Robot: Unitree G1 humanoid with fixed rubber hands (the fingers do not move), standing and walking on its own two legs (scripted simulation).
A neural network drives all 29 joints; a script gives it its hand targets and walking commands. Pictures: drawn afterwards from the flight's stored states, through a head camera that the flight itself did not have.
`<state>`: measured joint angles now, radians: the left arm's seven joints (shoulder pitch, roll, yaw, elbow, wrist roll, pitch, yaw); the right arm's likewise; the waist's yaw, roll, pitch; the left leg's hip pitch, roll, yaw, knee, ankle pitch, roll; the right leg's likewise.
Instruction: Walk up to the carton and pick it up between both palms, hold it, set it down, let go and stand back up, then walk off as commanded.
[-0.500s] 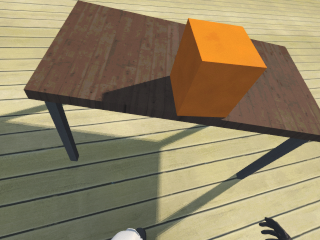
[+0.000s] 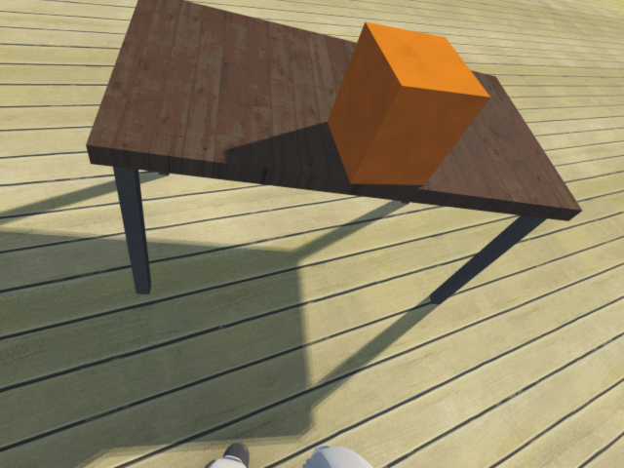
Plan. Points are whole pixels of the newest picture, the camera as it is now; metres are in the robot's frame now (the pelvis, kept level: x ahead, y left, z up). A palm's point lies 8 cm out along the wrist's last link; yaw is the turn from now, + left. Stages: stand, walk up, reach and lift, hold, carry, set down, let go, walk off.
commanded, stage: walk off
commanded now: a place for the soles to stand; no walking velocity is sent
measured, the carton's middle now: (397, 110) +0.82 -0.20 +0.01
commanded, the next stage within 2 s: none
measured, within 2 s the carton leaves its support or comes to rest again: neither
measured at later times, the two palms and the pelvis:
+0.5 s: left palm out of the picture +0.10 +0.35 -0.21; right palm out of the picture -0.20 -0.29 -0.06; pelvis -0.09 +0.06 -0.06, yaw -3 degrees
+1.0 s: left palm out of the picture +0.04 +0.37 -0.16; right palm out of the picture +0.11 -0.31 -0.11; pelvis +0.00 +0.03 -0.06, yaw -3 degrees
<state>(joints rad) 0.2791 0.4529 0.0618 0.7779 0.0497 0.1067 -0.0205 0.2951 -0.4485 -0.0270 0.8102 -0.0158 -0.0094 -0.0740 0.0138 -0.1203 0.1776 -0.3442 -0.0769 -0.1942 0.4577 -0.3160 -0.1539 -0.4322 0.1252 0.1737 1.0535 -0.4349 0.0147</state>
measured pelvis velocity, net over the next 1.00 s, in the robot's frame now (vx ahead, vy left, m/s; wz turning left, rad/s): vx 0.00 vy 0.03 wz -0.05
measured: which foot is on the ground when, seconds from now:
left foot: down 0.00-0.12, up 0.14-0.30, down 0.32-0.66, up 0.68-0.92, down 0.94-1.00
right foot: up 0.00-0.14, down 0.16-0.32, up 0.34-0.64, down 0.66-0.96, up 0.98-1.00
